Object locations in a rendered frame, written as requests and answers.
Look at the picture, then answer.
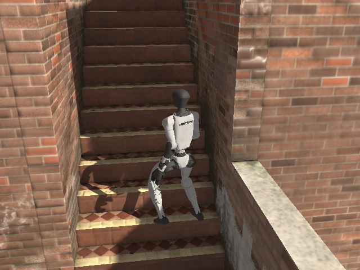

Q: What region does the right robot thigh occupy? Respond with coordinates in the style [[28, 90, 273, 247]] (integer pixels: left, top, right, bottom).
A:
[[181, 153, 196, 187]]

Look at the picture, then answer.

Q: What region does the left robot upper arm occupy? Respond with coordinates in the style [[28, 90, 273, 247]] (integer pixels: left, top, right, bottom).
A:
[[162, 115, 177, 150]]

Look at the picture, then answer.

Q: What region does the right robot upper arm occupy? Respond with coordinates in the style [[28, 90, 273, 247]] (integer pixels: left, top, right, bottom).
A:
[[189, 111, 200, 140]]

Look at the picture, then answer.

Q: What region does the robot left forearm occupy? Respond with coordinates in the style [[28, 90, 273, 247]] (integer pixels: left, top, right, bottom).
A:
[[157, 142, 173, 172]]

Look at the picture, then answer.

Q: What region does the robot left hand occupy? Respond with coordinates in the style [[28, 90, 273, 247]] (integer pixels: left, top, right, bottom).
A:
[[151, 169, 165, 186]]

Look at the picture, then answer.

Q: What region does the humanoid robot head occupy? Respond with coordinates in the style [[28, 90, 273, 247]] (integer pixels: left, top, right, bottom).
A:
[[172, 89, 191, 117]]

